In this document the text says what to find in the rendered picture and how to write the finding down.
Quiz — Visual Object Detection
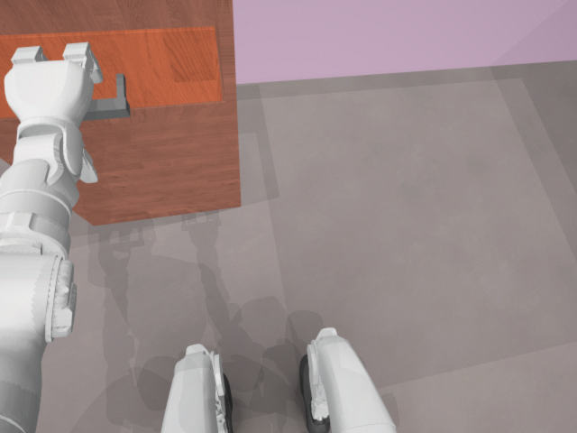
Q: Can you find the robot left upper arm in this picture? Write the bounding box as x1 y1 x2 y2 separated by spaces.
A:
0 253 77 433

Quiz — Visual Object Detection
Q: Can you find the left robot hand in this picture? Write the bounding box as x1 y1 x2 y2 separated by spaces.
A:
5 42 103 183

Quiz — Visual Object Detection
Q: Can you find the cabinet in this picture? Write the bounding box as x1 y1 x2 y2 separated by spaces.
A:
0 0 241 226

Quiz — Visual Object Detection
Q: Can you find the left robot shin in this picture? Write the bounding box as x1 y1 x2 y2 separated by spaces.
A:
174 344 227 433

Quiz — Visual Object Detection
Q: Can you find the drawer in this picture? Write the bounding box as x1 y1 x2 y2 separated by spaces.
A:
0 26 223 118

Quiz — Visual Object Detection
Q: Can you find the right robot thigh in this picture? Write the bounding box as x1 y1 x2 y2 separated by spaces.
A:
307 336 398 433

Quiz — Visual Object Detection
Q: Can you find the left robot forearm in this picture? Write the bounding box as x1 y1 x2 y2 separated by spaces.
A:
0 116 83 260

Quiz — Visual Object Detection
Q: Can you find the handle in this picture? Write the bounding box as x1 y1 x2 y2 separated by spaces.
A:
82 73 131 121

